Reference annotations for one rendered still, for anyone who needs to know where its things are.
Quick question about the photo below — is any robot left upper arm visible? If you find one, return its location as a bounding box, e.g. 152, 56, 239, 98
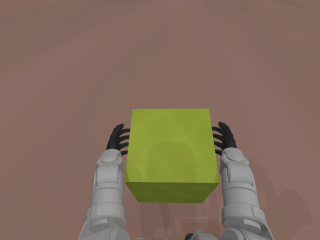
80, 226, 131, 240

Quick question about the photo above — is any robot left forearm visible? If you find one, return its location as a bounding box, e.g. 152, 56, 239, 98
78, 149, 126, 240

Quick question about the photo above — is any carton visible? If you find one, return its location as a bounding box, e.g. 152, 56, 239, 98
124, 108, 220, 203

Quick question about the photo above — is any robot right hand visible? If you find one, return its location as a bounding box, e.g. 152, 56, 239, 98
211, 122, 237, 156

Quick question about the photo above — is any robot left hand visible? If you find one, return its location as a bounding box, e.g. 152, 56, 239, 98
106, 123, 130, 156

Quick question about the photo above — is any robot right upper arm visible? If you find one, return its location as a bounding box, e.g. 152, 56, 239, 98
220, 227, 270, 240

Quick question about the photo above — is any robot right forearm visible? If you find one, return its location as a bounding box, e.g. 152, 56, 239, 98
219, 147, 274, 240

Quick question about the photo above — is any robot right shin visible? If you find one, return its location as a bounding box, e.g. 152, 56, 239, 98
192, 230, 205, 237

